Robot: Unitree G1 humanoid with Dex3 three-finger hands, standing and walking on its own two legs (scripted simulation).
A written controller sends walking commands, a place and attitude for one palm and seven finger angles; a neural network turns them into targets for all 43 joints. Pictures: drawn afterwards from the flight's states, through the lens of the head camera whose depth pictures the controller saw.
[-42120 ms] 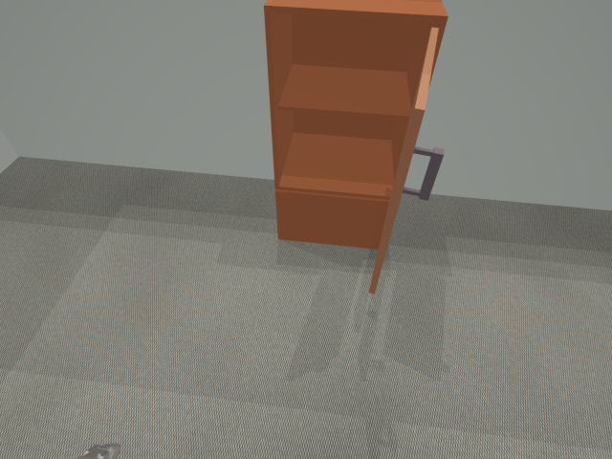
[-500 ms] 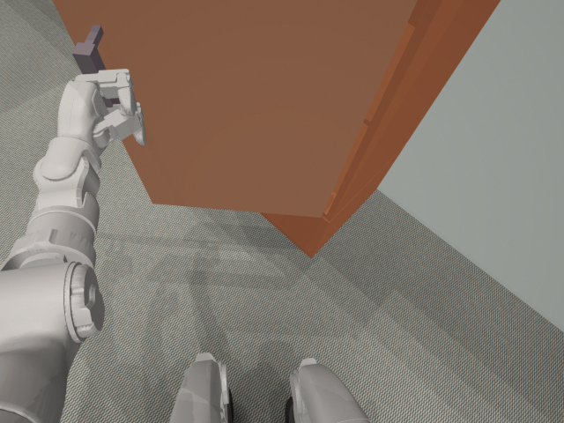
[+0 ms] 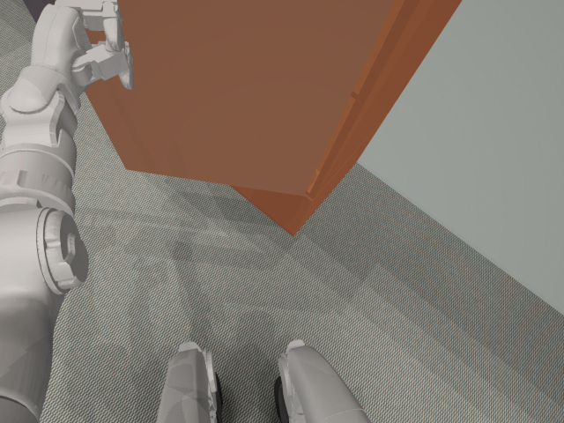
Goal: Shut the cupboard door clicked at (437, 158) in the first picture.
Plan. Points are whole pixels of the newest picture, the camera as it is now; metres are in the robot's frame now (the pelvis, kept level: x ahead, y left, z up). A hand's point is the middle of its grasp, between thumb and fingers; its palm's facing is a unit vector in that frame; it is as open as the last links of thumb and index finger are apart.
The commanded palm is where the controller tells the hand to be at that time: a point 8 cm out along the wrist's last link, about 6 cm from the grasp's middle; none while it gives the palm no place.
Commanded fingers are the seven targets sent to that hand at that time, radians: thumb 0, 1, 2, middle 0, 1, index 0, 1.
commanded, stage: push the door shut along its arc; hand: left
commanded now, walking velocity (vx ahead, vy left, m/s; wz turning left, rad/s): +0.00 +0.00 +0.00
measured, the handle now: (61, 20) +0.63 +0.21 +0.10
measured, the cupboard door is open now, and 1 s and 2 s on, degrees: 33 27 27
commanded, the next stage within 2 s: pull the fist back off the door in 0.46 s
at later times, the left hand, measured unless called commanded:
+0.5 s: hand (147, 32) +0.60 +0.11 +0.11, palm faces -0.31 -0.95 -0.02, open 3.2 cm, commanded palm +0.62 +0.11 +0.10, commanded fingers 0.00 0.90 0.90 -1.30 -1.50 -1.30 -1.50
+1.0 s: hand (170, 32) +0.61 +0.08 +0.10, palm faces +0.12 -0.99 -0.01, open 3.1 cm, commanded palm +0.56 +0.11 +0.10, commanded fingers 0.00 0.90 0.90 -1.30 -1.50 -1.30 -1.50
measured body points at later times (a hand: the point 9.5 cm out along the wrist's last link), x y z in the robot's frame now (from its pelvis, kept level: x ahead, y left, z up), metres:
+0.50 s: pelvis +0.00 -0.01 -0.01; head +0.19 +0.03 +0.40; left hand +0.61 +0.16 +0.12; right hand -0.05 -0.26 -0.10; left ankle +0.06 +0.10 -0.61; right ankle +0.01 -0.12 -0.61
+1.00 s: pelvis +0.02 -0.01 +0.01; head +0.19 +0.00 +0.43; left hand +0.60 +0.14 +0.11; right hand -0.05 -0.24 -0.09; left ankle +0.06 +0.10 -0.61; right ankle +0.01 -0.12 -0.61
